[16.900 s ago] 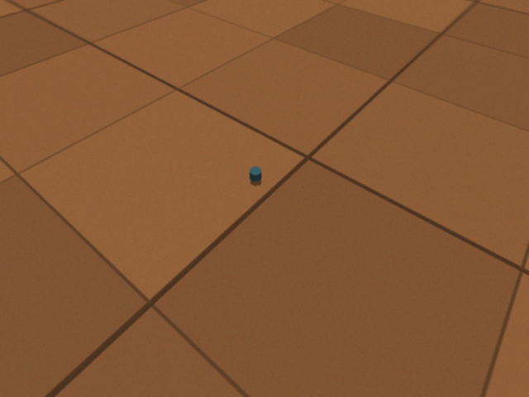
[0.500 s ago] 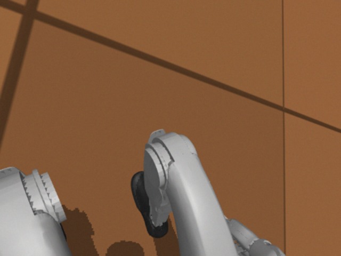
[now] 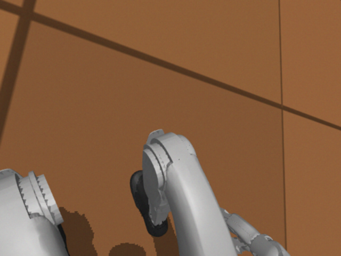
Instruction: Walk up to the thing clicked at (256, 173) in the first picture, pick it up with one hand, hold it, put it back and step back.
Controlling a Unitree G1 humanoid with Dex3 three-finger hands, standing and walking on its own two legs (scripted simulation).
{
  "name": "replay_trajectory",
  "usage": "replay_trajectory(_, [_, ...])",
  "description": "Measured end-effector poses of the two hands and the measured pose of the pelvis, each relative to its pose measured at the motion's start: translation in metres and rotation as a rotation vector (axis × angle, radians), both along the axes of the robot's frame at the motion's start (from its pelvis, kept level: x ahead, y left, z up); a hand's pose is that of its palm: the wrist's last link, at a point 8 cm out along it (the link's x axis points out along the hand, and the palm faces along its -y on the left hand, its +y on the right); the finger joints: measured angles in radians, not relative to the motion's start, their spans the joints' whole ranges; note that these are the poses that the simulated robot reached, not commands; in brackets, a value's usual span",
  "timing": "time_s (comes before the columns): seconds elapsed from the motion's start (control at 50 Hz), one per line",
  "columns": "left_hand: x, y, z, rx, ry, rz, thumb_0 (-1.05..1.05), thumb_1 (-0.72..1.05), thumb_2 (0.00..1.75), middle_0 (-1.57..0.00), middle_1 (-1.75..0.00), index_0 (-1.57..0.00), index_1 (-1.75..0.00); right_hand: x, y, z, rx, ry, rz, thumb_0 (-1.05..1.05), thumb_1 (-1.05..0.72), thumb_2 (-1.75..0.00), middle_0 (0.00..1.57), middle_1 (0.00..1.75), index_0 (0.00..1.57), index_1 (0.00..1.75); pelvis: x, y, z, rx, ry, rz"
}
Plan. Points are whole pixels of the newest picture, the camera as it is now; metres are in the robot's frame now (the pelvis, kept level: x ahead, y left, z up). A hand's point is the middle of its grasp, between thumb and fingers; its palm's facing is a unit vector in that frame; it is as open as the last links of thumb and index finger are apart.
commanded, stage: close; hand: left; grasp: from above
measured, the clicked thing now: out of the picture +0.42 +0.37 -0.27
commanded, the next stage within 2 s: settle in 0.30 s
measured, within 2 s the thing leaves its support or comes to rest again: leaves its support in 0.66 s
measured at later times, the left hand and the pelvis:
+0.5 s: hand out of the picture +0.40 +0.36 -0.25, palm faces -0.43 -0.18 -0.89, open 8.6 cm; pelvis +0.00 +0.00 +0.00, yaw +0 degrees
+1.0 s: hand out of the picture +0.40 +0.38 -0.17, palm faces -0.43 -0.16 -0.89, open 8.4 cm; pelvis +0.00 +0.00 +0.01, yaw +3 degrees
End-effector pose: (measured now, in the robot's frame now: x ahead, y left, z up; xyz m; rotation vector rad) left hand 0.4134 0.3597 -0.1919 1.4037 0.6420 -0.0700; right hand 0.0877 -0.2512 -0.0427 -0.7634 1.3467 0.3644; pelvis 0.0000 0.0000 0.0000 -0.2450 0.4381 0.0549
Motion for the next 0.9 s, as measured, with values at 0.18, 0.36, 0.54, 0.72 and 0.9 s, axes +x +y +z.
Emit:
replay_trajectory(0.18, [-0.005, 0.010, -0.003, -0.019, 0.028, 0.007, 0.00, 0.19, 0.60, -0.50, -0.86, -0.58, -0.79, -0.006, 0.000, 0.000, -0.014, 0.051, -0.009, 0.00, -0.89, -0.89, 0.20, 0.30, 0.20, 0.30, 0.003, 0.000, 0.001, -0.006, 0.007, 0.004])
replay_trajectory(0.36, [-0.008, 0.005, -0.001, -0.033, 0.017, -0.047, 0.02, 0.24, 0.49, -0.57, -0.83, -0.63, -0.71, 0.004, 0.008, -0.008, 0.010, 0.031, 0.012, 0.00, -0.89, -0.89, 0.20, 0.30, 0.20, 0.30, 0.003, 0.000, 0.000, -0.008, -0.001, 0.004])
replay_trajectory(0.54, [-0.006, 0.001, 0.001, -0.009, -0.002, -0.060, 0.02, 0.24, 0.43, -0.63, -0.78, -0.70, -0.65, 0.008, 0.009, -0.010, 0.018, 0.005, 0.024, 0.00, -0.90, -0.89, 0.20, 0.30, 0.20, 0.30, 0.001, 0.000, -0.001, -0.003, -0.007, 0.003])
replay_trajectory(0.72, [0.007, 0.004, 0.016, 0.005, -0.062, -0.022, 0.02, 0.23, 0.38, -0.68, -0.73, -0.75, -0.60, 0.006, 0.003, -0.004, 0.021, 0.006, -0.015, 0.00, -0.90, -0.89, 0.20, 0.30, 0.20, 0.30, 0.005, 0.000, 0.002, -0.003, 0.027, 0.005])
replay_trajectory(0.9, [0.004, 0.020, 0.058, 0.044, -0.045, 0.009, 0.02, 0.23, 0.38, -0.69, -0.72, -0.76, -0.59, 0.017, -0.001, -0.013, 0.069, -0.031, -0.095, 0.00, -0.90, -0.89, 0.20, 0.30, 0.20, 0.30, 0.007, -0.001, 0.008, 0.011, 0.073, 0.021])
